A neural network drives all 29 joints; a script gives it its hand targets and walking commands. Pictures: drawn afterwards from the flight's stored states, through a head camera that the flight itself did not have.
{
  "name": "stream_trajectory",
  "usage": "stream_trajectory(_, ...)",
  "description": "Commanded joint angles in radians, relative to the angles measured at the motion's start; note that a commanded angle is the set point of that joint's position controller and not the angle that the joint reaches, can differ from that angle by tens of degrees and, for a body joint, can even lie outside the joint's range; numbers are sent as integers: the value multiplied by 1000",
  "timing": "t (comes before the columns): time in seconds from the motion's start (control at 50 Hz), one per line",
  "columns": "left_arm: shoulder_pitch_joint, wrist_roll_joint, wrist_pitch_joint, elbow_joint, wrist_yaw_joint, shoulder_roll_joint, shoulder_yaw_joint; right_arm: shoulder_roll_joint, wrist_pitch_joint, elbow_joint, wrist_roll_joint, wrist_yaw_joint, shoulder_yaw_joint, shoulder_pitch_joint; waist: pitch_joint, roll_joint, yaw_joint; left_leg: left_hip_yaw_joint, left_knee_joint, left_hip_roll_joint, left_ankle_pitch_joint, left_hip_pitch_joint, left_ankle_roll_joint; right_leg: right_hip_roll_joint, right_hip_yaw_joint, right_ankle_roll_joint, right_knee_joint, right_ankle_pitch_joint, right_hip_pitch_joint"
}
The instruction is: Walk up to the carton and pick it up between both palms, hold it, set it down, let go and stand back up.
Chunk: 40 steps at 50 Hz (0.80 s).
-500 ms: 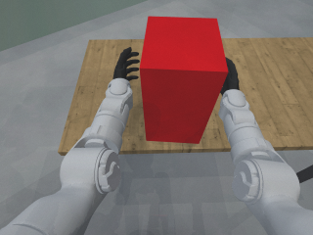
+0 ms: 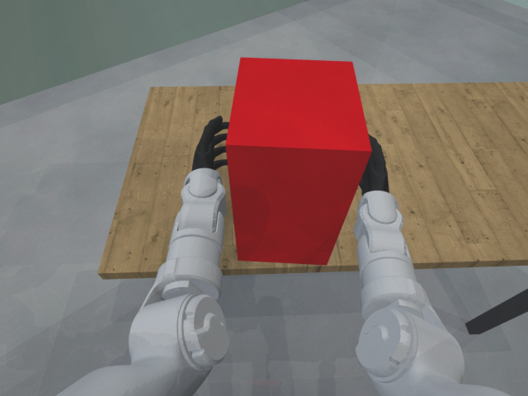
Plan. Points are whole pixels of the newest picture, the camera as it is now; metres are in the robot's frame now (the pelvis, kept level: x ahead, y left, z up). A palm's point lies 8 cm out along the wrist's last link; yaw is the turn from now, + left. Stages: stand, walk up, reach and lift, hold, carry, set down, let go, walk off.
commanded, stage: reach and lift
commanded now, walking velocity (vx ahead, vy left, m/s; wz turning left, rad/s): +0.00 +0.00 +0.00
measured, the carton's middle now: (288, 172) +0.45 -0.02 +0.07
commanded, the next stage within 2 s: none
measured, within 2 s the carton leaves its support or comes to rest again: leaves its support in 1.02 s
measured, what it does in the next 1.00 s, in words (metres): stands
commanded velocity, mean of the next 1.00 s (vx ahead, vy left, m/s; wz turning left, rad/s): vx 0.00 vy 0.00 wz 0.00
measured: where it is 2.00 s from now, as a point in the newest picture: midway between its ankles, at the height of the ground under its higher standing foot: outside the picture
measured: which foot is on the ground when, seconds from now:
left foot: down 0.00-1.00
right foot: down 0.00-1.00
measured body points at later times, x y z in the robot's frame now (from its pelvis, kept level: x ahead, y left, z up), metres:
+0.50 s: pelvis +0.00 +0.00 +0.00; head +0.03 +0.01 +0.45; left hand +0.43 +0.11 +0.10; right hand +0.41 -0.15 +0.09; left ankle -0.01 +0.10 -0.75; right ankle +0.00 -0.08 -0.75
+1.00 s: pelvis +0.00 +0.00 +0.00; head +0.02 +0.02 +0.45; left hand +0.42 +0.11 +0.11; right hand +0.40 -0.15 +0.09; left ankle -0.01 +0.10 -0.75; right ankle +0.00 -0.08 -0.75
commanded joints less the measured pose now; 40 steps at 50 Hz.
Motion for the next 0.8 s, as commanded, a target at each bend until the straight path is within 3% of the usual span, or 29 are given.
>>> stream_trajectory(0.0,-415,-27,11,6,-84,-309,-233,352,-27,-1,-10,117,273,-508,-534,25,19,21,28,22,373,226,-40,-42,-64,113,47,584,199)
stream_trajectory(0.02,-408,-35,12,4,-89,-310,-246,354,-32,-16,-6,115,286,-509,-518,13,1,18,20,25,349,209,-38,-44,-67,116,54,612,232)
stream_trajectory(0.08,-400,-50,9,-4,-98,-321,-250,364,-34,0,12,106,301,-504,-514,15,-1,11,27,24,354,200,-34,-54,-52,122,67,668,258)
stream_trajectory(0.12,-396,-45,11,0,-110,-309,-245,371,-30,-13,6,103,312,-503,-507,6,-5,16,-2,17,267,138,-26,-61,-49,128,71,667,310)
stream_trajectory(0.16,-394,-58,0,-24,-111,-334,-270,385,-49,-41,7,103,324,-504,-553,7,-4,6,-5,18,293,118,-21,-63,-48,135,83,711,327)
stream_trajectory(0.22,-396,-66,3,-32,-101,-349,-288,364,-55,-25,20,111,315,-497,-533,32,-8,-4,11,28,354,198,-40,-52,-67,116,65,645,269)
stream_trajectory(0.26,-390,-61,17,-17,-104,-341,-288,362,-47,-6,20,109,329,-493,-496,11,-11,3,19,26,356,207,-41,-46,-67,114,49,628,237)
stream_trajectory(0.3,-366,-68,20,-6,-113,-343,-280,382,-51,-48,26,101,346,-501,-531,-5,0,4,0,17,296,152,-24,-58,-52,125,61,678,320)
stream_trajectory(0.32,-392,-57,19,-13,-114,-346,-279,378,-51,-32,17,99,322,-506,-519,8,-16,3,-9,19,259,124,-29,-54,-58,120,64,655,315)
stream_trajectory(0.34,-402,-58,13,-35,-109,-345,-285,382,-54,-36,20,98,322,-506,-539,19,-10,8,-21,16,243,129,-27,-58,-51,121,63,633,323)
stream_trajectory(0.42,-380,-46,19,-14,-103,-358,-276,374,-57,-48,25,109,330,-511,-527,16,1,6,-16,25,279,168,-24,-57,-65,114,47,590,293)
stream_trajectory(0.46,-397,-60,23,-22,-98,-372,-292,371,-57,-24,21,109,328,-514,-531,21,-4,1,-8,34,291,173,-32,-55,-65,107,41,570,264)
stream_trajectory(0.48,-404,-61,22,-25,-100,-355,-282,370,-58,-22,12,106,317,-512,-516,-4,-11,9,-16,29,265,171,-28,-54,-66,111,34,559,269)
stream_trajectory(0.54,-431,-60,23,-12,-106,-354,-284,368,-55,-10,14,107,308,-524,-504,-8,-24,6,-36,32,198,127,-20,-56,-69,110,37,530,297)
stream_trajectory(0.58,-413,-52,30,5,-105,-354,-267,369,-50,-18,17,113,308,-528,-500,-20,-1,11,-40,33,201,155,-15,-54,-70,109,28,507,283)
stream_trajectory(0.62,-431,-63,24,-9,-106,-357,-279,381,-58,-50,27,113,323,-549,-522,-5,-4,15,-44,24,189,116,-13,-62,-55,112,29,527,306)
stream_trajectory(0.66,-446,-45,28,10,-103,-345,-248,366,-48,-5,3,114,292,-549,-479,-3,-2,20,-56,26,143,103,-17,-59,-64,110,25,470,290)
stream_trajectory(0.7,-451,-66,31,-9,-97,-378,-284,357,-57,-7,16,114,288,-556,-514,17,-19,9,-38,32,213,162,-25,-50,-72,101,21,479,246)
stream_trajectory(0.72,-449,-66,29,-14,-93,-386,-288,368,-67,-17,20,116,295,-567,-541,18,-6,11,-25,36,247,178,-30,-47,-76,97,19,489,231)
stream_trajectory(0.74,-441,-66,29,-7,-91,-382,-296,358,-68,-4,17,114,294,-555,-555,22,-19,9,-16,37,265,202,-37,-43,-72,98,20,495,229)
stream_trajectory(0.76,-432,-59,32,1,-88,-385,-285,360,-72,-14,20,114,302,-578,-552,22,-1,7,-12,40,275,197,-35,-43,-76,93,16,493,229)
stream_trajectory(0.78,-448,-53,33,-10,-87,-380,-285,351,-71,0,13,114,293,-566,-533,14,-13,9,-19,40,261,196,-36,-39,-79,90,12,476,229)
